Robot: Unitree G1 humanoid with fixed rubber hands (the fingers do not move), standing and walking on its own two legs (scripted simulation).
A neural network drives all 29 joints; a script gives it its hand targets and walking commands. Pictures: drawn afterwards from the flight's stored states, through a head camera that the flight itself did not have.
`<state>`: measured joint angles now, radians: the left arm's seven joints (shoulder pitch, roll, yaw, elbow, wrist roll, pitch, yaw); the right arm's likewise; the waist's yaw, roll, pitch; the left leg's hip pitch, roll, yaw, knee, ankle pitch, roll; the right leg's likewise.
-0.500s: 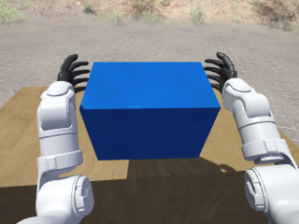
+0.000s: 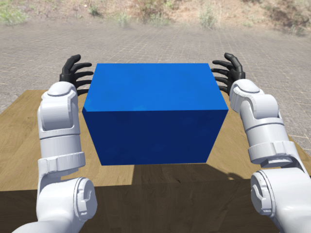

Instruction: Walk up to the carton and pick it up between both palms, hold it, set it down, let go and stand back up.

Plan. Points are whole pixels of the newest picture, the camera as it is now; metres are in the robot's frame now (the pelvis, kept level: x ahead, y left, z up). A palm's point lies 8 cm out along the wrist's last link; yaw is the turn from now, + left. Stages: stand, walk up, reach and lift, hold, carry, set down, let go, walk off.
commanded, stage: hold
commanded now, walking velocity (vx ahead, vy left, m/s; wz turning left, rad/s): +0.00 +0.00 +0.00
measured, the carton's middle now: (153, 115) +0.39 +0.00 +0.18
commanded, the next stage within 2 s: none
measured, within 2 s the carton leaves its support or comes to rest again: neither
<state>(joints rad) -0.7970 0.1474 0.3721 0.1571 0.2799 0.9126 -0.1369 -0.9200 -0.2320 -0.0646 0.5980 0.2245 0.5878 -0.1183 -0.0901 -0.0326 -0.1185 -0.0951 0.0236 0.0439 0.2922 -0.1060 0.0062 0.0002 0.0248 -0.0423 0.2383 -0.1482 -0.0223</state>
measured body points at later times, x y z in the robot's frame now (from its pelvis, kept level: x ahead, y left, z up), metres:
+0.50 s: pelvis +0.01 +0.00 +0.00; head -0.07 +0.03 +0.44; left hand +0.38 +0.21 +0.27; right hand +0.38 -0.18 +0.29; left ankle +0.04 +0.11 -0.75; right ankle +0.00 -0.10 -0.75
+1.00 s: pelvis +0.00 +0.00 +0.00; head -0.09 +0.02 +0.44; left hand +0.36 +0.21 +0.28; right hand +0.37 -0.18 +0.30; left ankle +0.04 +0.11 -0.75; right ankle +0.00 -0.10 -0.75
